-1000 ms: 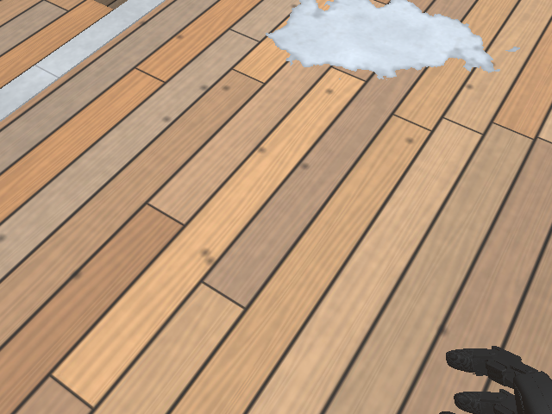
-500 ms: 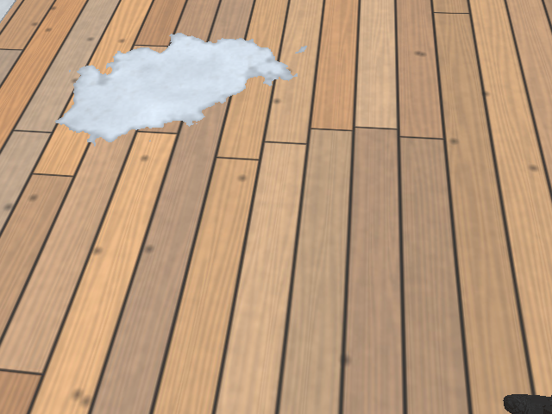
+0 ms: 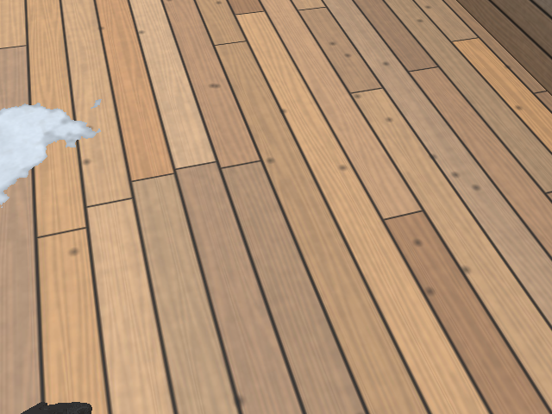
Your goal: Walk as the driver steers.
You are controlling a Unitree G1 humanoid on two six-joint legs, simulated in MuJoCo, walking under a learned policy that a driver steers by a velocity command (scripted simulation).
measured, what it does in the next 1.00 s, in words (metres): steps on the spot, turning left: right foot, then left foot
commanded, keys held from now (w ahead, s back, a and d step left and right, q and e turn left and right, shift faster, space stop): q+shift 0.58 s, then e+shift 0.26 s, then w+e+shift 0.16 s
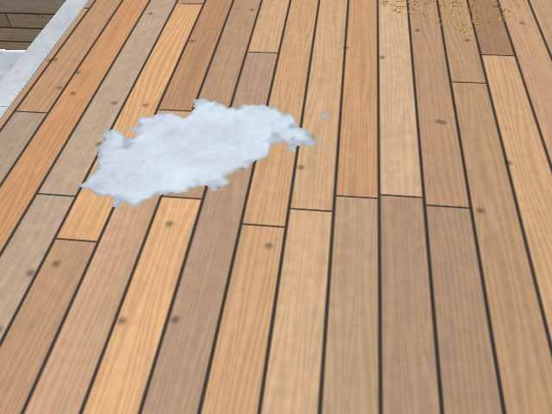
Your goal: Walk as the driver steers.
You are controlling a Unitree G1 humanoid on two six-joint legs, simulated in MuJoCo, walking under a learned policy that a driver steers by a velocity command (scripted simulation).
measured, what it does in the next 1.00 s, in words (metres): walks ahead: right foot, then left foot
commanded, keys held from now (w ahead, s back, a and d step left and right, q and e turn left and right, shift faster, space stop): w+e+shift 0.32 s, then w+q+shift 0.22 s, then q+shift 0.46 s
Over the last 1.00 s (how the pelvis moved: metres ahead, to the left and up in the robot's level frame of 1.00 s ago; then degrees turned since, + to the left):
0.02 0.05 0.00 22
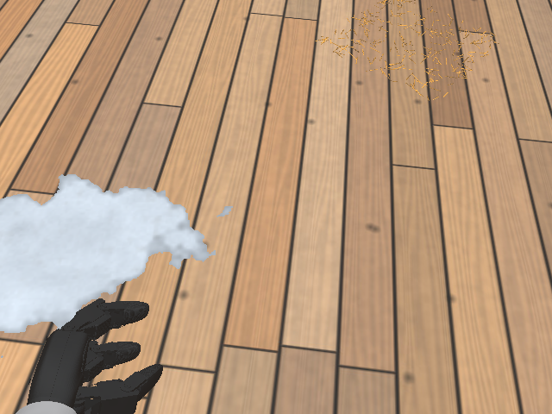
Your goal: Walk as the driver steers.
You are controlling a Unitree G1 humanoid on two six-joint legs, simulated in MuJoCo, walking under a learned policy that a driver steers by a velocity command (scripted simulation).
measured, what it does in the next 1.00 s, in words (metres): walks ahead: right foot, then left foot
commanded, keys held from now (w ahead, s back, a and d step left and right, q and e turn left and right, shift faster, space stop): q+shift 0.34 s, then w+q+shift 0.08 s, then w+e+shift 0.54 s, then e+shift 0.04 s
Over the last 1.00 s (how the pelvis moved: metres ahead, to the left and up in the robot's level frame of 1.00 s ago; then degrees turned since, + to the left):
0.62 -0.26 -0.02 5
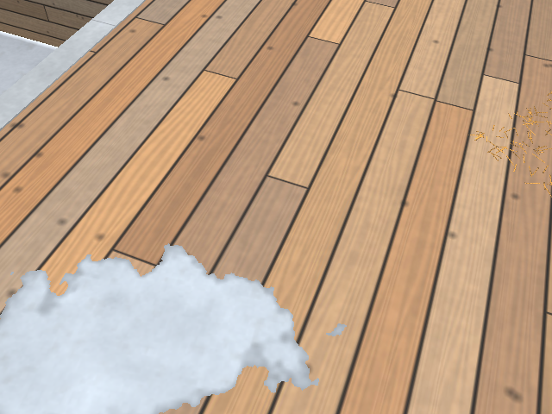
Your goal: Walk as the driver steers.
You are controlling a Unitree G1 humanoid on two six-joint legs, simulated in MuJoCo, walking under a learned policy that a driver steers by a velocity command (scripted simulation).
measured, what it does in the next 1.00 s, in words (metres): walks ahead, turning right: left foot, then right foot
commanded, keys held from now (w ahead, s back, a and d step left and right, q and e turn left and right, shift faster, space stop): e+shift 0.66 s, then q+shift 0.34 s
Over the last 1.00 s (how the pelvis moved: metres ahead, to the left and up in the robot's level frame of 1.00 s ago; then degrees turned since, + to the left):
0.33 0.10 -0.03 9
